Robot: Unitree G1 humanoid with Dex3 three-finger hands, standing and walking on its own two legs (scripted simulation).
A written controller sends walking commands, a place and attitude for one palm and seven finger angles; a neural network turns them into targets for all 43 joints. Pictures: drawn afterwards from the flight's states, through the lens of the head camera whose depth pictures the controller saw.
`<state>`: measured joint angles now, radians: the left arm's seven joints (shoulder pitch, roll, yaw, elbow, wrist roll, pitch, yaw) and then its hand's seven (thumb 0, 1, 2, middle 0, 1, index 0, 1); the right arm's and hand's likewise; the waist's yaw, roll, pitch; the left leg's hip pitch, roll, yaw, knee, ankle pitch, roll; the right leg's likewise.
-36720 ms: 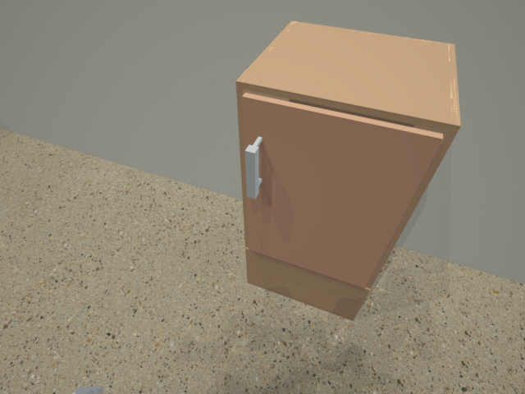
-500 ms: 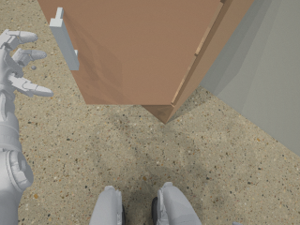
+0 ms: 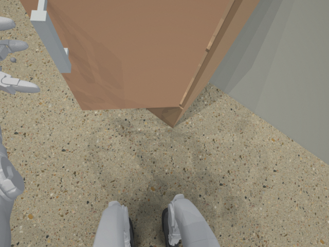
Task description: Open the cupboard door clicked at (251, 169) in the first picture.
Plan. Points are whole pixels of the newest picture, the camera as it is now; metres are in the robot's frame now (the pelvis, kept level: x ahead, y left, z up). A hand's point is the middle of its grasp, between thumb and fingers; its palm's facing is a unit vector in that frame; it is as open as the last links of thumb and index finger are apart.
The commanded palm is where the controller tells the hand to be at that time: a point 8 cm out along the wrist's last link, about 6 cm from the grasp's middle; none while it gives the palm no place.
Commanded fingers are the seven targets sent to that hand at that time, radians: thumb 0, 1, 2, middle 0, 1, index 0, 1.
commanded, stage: move the hooked fingers beside the handle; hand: left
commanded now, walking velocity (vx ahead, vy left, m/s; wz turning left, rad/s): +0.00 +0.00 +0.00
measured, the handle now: (55, 38) +0.56 +0.20 +0.06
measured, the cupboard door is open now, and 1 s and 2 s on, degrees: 43 43 42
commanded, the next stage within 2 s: slide the fingers in behind the handle in 0.52 s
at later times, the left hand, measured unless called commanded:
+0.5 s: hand (16, 61) +0.51 +0.27 +0.05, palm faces +0.03 -1.00 -0.01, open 14.0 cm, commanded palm +0.50 +0.30 +0.06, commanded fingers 0.00 -0.50 0.30 -0.30 -1.20 -0.30 -1.20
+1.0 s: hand (33, 59) +0.51 +0.24 +0.06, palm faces +0.03 -1.00 -0.01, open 14.0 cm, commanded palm +0.49 +0.27 +0.06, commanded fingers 0.00 -0.50 0.30 -0.30 -1.20 -0.30 -1.20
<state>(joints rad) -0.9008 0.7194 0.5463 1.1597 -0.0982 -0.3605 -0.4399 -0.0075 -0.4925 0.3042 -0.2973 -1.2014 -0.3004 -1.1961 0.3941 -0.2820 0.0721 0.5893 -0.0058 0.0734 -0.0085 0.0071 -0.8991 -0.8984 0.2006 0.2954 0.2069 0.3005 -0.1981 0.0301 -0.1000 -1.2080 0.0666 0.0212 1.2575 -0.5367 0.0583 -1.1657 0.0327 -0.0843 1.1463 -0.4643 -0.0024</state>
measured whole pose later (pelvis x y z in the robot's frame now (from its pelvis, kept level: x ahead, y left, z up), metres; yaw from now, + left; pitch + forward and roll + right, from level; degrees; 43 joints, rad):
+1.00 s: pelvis +0.00 +0.00 +0.00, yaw +1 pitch +27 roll -5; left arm -0.90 0.61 0.46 1.14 -0.10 -0.40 -0.35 -0.01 -0.49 0.30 -0.30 -1.20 -0.30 -1.20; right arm 0.36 -0.28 0.05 0.60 -0.01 0.08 0.00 0.01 -0.90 -0.90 0.20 0.30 0.21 0.30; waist -0.19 0.03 -0.11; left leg -1.19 0.06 0.01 1.25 -0.54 0.05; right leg -1.14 0.03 -0.09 1.14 -0.47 0.00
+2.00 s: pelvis +0.00 -0.01 +0.00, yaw +2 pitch +26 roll -4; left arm -0.92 0.50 0.39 1.17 -0.08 -0.44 -0.23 -0.01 -0.49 0.30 -0.30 -1.20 -0.32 -1.21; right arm 0.36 -0.27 0.04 0.61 -0.02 0.08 0.01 0.01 -0.90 -0.90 0.20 0.30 0.21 0.30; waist -0.19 0.03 -0.12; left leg -1.17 0.05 0.01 1.25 -0.54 0.04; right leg -1.14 0.02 -0.09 1.17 -0.49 -0.02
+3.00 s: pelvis +0.00 -0.01 +0.00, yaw +2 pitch +25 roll -4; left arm -0.89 0.46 0.37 1.16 -0.08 -0.47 -0.22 0.02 0.67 0.82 -0.34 -1.32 -0.36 -1.32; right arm 0.35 -0.27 0.04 0.61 -0.03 0.08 0.02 0.01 -0.90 -0.90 0.20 0.30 0.21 0.30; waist -0.18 0.03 -0.12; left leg -1.15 0.05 0.02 1.24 -0.54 0.04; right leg -1.11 0.02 -0.08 1.16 -0.49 -0.01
